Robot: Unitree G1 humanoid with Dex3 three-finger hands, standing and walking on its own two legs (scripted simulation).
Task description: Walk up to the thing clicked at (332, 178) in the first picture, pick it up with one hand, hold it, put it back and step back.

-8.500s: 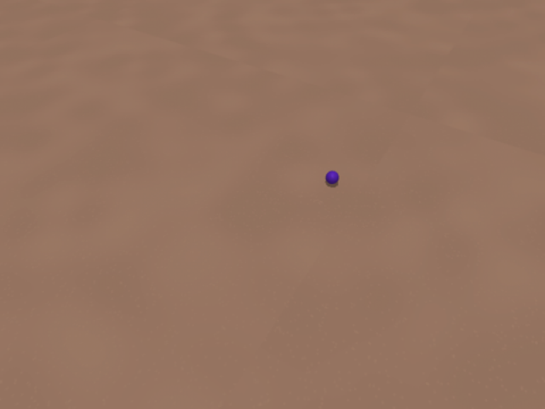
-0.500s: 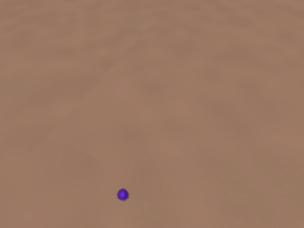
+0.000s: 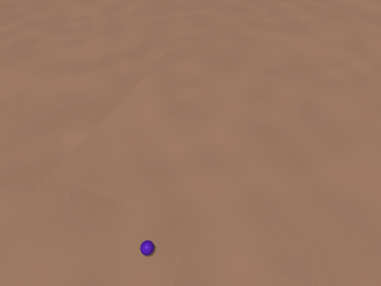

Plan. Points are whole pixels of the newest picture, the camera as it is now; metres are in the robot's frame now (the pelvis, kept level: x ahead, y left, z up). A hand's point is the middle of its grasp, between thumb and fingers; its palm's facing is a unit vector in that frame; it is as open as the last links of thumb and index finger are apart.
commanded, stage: walk up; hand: left
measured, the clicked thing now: (147, 247) +0.41 +0.26 -0.74
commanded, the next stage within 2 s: stand in 1.82 s
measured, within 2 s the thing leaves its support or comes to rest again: neither
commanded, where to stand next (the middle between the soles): +0.04 +0.00 m, yaw +3 degrees
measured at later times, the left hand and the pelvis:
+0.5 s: hand out of the picture +0.11 +0.25 -0.16, palm faces -0.03 -0.95 -0.31, open 7.4 cm; pelvis +0.01 +0.00 +0.00, yaw -1 degrees
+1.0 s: hand out of the picture +0.11 +0.23 -0.15, palm faces +0.01 -0.94 -0.33, open 7.4 cm; pelvis +0.02 -0.02 +0.01, yaw +0 degrees
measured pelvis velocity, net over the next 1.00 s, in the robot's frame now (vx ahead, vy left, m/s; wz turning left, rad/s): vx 0.02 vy -0.02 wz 0.00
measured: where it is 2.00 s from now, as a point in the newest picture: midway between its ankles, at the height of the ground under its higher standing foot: outside the picture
